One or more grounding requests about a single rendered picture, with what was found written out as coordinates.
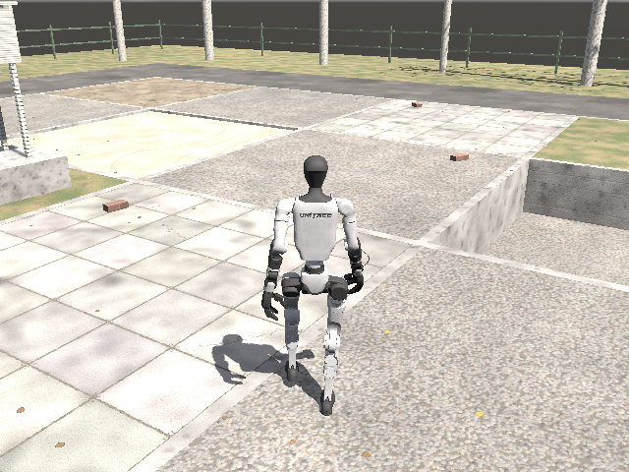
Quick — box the robot left foot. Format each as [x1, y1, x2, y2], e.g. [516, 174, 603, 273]
[285, 361, 299, 382]

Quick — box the right robot upper arm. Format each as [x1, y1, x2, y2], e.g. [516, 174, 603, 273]
[335, 198, 359, 252]

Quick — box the left robot shin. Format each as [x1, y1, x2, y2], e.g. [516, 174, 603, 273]
[284, 309, 299, 370]

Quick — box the right robot forearm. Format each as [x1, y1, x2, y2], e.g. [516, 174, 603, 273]
[348, 237, 364, 276]

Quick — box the left robot upper arm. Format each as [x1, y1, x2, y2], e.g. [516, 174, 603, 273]
[273, 198, 295, 255]

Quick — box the left robot hand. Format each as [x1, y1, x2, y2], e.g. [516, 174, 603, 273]
[261, 291, 285, 321]

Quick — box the right robot hand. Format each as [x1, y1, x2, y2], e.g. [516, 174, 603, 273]
[344, 272, 364, 294]

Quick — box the left robot forearm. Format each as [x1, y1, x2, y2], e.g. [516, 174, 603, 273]
[263, 239, 283, 293]

